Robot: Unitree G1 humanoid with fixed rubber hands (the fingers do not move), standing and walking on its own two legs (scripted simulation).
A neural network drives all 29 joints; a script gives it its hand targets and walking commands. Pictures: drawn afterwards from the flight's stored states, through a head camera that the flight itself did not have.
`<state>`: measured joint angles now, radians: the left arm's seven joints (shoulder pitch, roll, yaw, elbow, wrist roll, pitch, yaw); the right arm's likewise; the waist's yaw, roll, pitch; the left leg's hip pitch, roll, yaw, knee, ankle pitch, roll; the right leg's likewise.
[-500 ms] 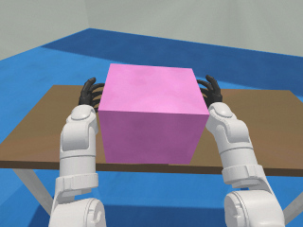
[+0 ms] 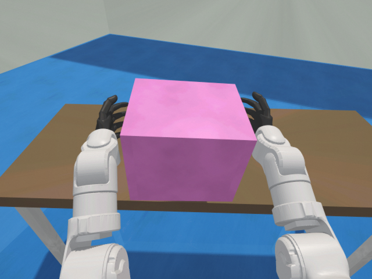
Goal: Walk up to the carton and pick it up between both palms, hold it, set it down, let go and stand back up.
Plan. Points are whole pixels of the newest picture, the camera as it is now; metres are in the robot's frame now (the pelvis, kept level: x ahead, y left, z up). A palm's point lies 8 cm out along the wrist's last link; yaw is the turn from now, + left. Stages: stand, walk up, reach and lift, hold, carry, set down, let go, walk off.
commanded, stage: hold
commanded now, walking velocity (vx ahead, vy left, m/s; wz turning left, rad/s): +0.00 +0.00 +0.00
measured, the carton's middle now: (184, 140) +0.39 +0.02 +0.16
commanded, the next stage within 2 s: set down in 0.20 s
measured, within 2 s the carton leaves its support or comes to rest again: neither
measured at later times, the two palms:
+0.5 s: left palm (100, 132) +0.37 +0.19 +0.21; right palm (254, 121) +0.39 -0.13 +0.21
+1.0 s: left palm (120, 133) +0.42 +0.17 +0.16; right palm (252, 134) +0.44 -0.15 +0.15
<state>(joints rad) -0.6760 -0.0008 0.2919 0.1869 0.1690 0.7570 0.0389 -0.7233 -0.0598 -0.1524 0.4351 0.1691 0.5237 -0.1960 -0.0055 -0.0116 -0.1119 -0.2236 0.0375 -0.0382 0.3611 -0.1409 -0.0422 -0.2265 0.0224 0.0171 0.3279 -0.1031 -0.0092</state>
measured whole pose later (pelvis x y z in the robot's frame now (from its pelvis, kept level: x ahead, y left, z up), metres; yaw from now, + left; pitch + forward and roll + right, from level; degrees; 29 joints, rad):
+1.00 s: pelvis +0.03 +0.00 +0.00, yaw +0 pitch +3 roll +0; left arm -0.67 -0.05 0.33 0.36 0.26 0.42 0.03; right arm -0.72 -0.07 -0.15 0.73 0.10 0.07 -0.13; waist -0.01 -0.01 -0.06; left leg -0.21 0.04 -0.04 0.34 -0.17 -0.04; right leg -0.21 0.02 0.02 0.31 -0.14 -0.01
